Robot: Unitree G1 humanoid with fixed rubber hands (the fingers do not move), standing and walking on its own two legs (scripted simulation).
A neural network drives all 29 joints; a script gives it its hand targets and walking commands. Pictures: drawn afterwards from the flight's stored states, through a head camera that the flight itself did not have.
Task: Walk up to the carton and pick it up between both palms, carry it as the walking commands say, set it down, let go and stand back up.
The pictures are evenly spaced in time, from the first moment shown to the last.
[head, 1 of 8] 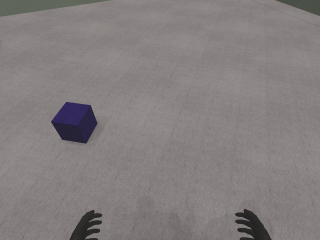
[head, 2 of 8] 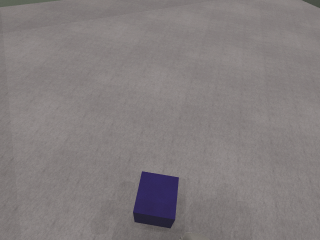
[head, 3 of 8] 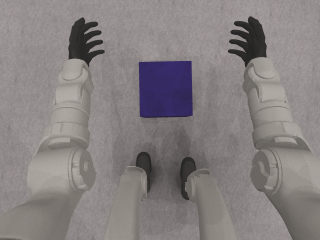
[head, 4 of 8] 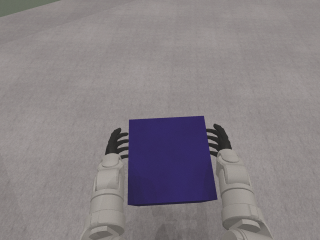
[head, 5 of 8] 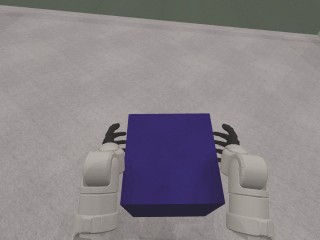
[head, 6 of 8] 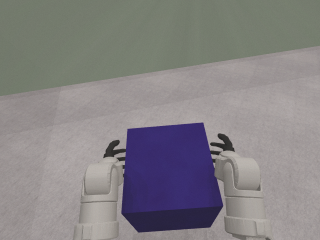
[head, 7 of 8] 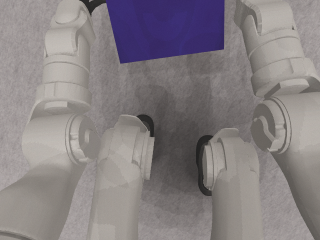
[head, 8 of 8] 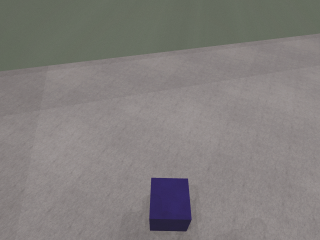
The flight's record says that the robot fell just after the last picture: no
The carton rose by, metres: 0.68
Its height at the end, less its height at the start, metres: +0.00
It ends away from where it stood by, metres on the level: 1.39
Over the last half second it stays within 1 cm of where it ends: yes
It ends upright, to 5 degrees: yes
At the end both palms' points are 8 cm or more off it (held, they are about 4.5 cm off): yes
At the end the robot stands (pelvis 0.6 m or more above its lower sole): yes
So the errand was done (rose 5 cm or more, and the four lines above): yes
